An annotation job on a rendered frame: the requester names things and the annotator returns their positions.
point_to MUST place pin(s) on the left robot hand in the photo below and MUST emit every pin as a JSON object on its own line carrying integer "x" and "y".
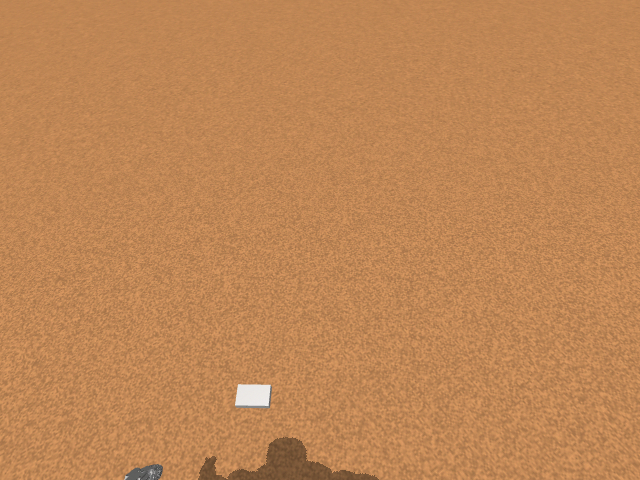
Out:
{"x": 152, "y": 472}

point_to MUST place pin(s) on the small box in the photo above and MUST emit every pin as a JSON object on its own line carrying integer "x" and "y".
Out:
{"x": 253, "y": 396}

